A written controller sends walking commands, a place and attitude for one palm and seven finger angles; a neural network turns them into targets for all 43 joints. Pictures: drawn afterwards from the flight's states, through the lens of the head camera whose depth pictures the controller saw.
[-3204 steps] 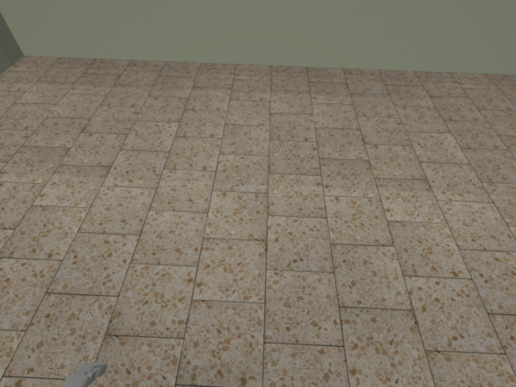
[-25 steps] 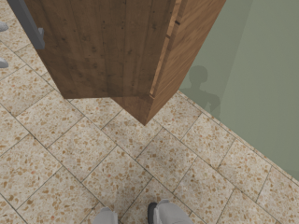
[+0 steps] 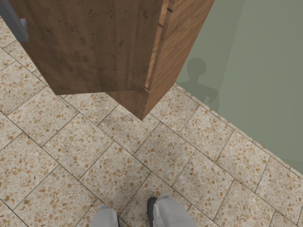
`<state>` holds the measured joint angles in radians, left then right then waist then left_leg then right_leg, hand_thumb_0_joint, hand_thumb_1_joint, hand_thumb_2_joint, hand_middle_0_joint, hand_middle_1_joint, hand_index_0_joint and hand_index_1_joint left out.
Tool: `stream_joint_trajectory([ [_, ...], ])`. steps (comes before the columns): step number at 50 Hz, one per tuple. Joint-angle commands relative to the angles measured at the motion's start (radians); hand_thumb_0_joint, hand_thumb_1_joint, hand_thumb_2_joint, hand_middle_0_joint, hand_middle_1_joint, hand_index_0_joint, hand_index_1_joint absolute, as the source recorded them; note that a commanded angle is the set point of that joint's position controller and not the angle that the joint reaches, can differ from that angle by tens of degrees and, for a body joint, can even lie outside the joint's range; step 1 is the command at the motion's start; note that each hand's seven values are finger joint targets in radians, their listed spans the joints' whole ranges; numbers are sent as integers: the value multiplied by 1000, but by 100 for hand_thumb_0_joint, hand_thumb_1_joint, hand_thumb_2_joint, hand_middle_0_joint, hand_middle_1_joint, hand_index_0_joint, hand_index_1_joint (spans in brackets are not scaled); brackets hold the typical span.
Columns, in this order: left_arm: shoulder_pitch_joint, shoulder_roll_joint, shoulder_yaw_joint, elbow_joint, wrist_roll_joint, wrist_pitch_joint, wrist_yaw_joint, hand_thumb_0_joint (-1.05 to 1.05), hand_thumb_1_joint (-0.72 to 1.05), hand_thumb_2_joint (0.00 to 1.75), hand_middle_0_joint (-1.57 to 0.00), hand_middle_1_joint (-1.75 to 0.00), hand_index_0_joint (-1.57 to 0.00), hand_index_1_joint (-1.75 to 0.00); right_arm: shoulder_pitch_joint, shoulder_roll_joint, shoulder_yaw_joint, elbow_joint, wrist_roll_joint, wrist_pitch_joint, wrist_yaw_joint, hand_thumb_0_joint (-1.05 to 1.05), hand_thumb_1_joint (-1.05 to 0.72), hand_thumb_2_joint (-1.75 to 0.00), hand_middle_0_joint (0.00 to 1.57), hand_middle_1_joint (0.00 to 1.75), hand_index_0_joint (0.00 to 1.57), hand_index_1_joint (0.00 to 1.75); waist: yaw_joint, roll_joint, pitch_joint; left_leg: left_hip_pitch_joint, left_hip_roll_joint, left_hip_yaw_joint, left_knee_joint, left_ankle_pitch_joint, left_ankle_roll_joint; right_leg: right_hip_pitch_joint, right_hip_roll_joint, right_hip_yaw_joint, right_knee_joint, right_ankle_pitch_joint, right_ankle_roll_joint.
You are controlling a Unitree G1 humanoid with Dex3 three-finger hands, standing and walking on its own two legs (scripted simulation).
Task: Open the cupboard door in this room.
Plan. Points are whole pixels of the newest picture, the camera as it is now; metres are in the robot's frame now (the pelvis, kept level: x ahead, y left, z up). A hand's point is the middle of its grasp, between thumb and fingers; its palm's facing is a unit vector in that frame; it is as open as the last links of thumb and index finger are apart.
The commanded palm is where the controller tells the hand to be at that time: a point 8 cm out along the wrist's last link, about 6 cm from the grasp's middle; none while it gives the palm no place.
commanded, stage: slide the fingers in behind the handle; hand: left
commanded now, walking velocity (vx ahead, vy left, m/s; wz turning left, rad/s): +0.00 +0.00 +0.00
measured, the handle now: (9, 7) +0.60 +0.24 +0.12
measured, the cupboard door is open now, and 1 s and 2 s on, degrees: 47 46 46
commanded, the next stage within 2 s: close the thumb around the handle in 1.66 s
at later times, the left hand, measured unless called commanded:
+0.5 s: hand out of the picture +0.54 +0.28 +0.13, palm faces +0.01 -1.00 +0.00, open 14.0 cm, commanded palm +0.52 +0.32 +0.12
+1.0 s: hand (3, 26) +0.55 +0.25 +0.12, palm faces +0.03 -1.00 -0.01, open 13.9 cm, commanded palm +0.54 +0.28 +0.12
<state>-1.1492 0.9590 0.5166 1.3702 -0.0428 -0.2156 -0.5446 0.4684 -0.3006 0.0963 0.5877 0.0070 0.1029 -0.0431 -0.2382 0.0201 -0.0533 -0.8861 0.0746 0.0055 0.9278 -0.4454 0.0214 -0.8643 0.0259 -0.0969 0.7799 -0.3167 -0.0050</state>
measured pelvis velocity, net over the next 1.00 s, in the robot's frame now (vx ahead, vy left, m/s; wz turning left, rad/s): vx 0.01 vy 0.00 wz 0.00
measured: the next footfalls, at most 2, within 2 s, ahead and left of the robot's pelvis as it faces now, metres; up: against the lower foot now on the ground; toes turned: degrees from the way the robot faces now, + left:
none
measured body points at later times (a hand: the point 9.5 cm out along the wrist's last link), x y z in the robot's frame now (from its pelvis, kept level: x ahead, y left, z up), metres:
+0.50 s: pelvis +0.01 +0.00 +0.00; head +0.16 +0.04 +0.43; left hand +0.53 +0.33 +0.13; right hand -0.02 -0.26 -0.09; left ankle -0.02 +0.10 -0.69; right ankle +0.02 -0.13 -0.69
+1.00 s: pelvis +0.01 +0.00 +0.00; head +0.16 +0.03 +0.43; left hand +0.55 +0.30 +0.12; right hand -0.03 -0.26 -0.09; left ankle -0.02 +0.10 -0.69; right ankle +0.02 -0.13 -0.69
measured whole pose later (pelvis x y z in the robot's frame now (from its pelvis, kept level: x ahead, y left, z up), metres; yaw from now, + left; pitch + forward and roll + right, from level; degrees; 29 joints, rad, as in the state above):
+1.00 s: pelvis +0.01 +0.00 +0.00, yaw +0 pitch +23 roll -4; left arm -1.10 0.79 0.48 1.30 -0.05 -0.25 -0.39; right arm 0.45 -0.29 0.07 0.60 -0.01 0.08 -0.02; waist -0.24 0.02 -0.06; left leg -0.85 0.07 0.01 0.91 -0.45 0.02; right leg -0.84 0.02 -0.09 0.77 -0.33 0.00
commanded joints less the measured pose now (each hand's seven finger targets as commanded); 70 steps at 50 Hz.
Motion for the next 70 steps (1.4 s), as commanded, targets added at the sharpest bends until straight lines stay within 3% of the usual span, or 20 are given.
stream_joint_trajectory([
  [1,-420,317,55,-256,-21,-85,20,0,-50,30,-30,-120,-30,-120,211,-205,-75,-25,-10,-11,-21,0,-90,-90,20,30,20,30,7,262,-498,362,-28,-57,-79,459,11,211,40,50,-39,268,-11],
  [4,-393,347,78,-255,-12,-82,28,0,-50,30,-30,-120,-30,-120,215,-204,-76,-26,-11,-7,-17,0,-90,-90,20,30,20,30,18,255,-537,368,-26,-58,-73,497,7,244,40,49,-31,308,-8],
  [8,-383,290,39,-244,-12,-63,29,0,-50,30,-30,-120,-30,-120,212,-202,-79,-24,-10,-3,-13,0,-90,-90,20,30,20,30,9,270,-495,393,-23,-64,-80,510,3,196,41,38,-39,293,-7],
  [12,-369,278,61,-322,-29,-72,36,0,-50,30,-30,-120,-30,-120,223,-201,-90,-28,-15,-2,-6,0,-90,-90,20,30,20,30,22,297,-581,483,-17,-72,-74,629,-6,207,45,36,-33,349,-10],
  [15,-336,241,54,-311,-44,-71,40,0,-50,30,-30,-120,-30,-120,219,-199,-94,-27,-16,3,0,0,-90,-90,20,30,20,30,16,227,-537,449,-17,-65,-75,609,0,226,46,36,-41,365,-6],
  [17,-329,190,27,-317,-53,-71,42,0,-50,30,-30,-120,-30,-120,214,-196,-96,-26,-16,2,3,0,-90,-90,20,30,20,30,16,268,-528,479,-16,-67,-81,640,-5,208,46,33,-43,367,-9],
  [22,-277,175,33,-311,-54,-63,62,0,-50,30,-30,-120,-30,-120,209,-194,-99,-30,-16,6,10,0,-90,-90,20,30,20,30,29,240,-494,464,-17,-63,-87,646,-4,218,44,33,-47,374,-9],
  [24,-296,176,34,-286,-55,-59,73,0,-50,30,-30,-120,-30,-120,205,-194,-97,-34,-15,5,10,0,-90,-90,20,30,20,30,18,174,-448,392,-23,-54,-97,556,7,249,44,38,-51,368,-6],
  [26,-314,192,47,-335,-50,-76,83,0,-50,30,-30,-120,-30,-120,200,-193,-100,-42,-15,2,9,0,-90,-90,20,30,20,30,27,209,-495,405,-29,-50,-95,570,9,277,41,46,-42,395,-12],
  [30,-341,158,13,-324,-44,-95,94,0,-50,30,-30,-120,-30,-120,196,-189,-98,-31,-15,-4,9,0,-90,-90,20,30,20,30,12,207,-481,407,-27,-52,-93,548,5,261,39,49,-43,375,-8],
  [33,-351,134,1,-350,-45,-114,93,0,-50,30,-30,-120,-30,-120,194,-186,-102,-22,-18,-4,10,0,-90,-90,20,30,20,30,19,279,-531,490,-21,-66,-85,625,-10,223,40,42,-38,366,-13],
  [36,-363,57,-43,-312,-61,-101,94,0,-50,30,-30,-120,-30,-120,195,-185,-101,-14,-18,-10,9,0,-90,-90,20,30,20,30,-5,225,-476,468,-22,-70,-91,578,-1,197,41,37,-48,333,-11],
  [39,-373,107,-11,-283,-50,-83,111,0,-50,30,-30,-120,-30,-120,195,-189,-100,-11,-16,-11,5,0,-90,-90,20,30,20,30,0,190,-482,418,-27,-66,-95,525,4,229,37,42,-47,332,-8],
  [44,-404,140,-1,-292,-21,-91,149,0,-50,30,-30,-120,-30,-120,199,-185,-95,-11,-21,-20,6,0,-90,-90,20,30,20,30,4,216,-489,387,-31,-61,-92,502,5,246,33,51,-40,336,-9],
  [53,-400,79,-23,-341,-33,-110,148,0,-50,30,-30,-120,-30,-120,217,-182,-107,-1,-24,-22,15,0,-90,-90,20,30,20,30,4,235,-559,462,-25,-66,-91,573,-1,253,39,46,-39,375,-12],
  [55,-367,58,-23,-318,-47,-98,145,0,-50,30,-30,-120,-30,-120,214,-182,-107,0,-24,-23,16,0,-90,-90,20,30,20,30,4,193,-532,425,-28,-55,-96,537,6,276,39,48,-50,379,-9],
  [59,-376,38,-38,-293,-41,-82,162,0,-50,30,-30,-120,-30,-120,215,-178,-104,4,-25,-25,17,0,-90,-90,20,30,20,30,-1,204,-476,398,-31,-54,-105,505,7,253,36,46,-53,354,-9],
  [65,-365,21,-51,-325,-23,-102,194,0,-50,30,-30,-120,-30,-120,213,-173,-109,-2,-26,-30,23,0,-90,-90,20,30,20,30,3,194,-485,402,-32,-49,-105,512,7,266,35,51,-49,367,-9],
  [67,-366,31,-31,-351,-30,-117,195,0,-50,30,-30,-120,-30,-120,215,-174,-112,-4,-27,-29,24,0,-90,-90,20,30,20,30,15,221,-536,447,-30,-53,-104,563,1,275,35,51,-43,389,-12],
  [70,-349,23,-24,-320,-46,-113,188,0,-50,30,-30,-120,-30,-120,207,-175,-112,-4,-25,-31,24,0,-90,-90,20,30,20,30,10,171,-505,406,-33,-43,-106,520,7,296,36,53,-50,389,-9],
])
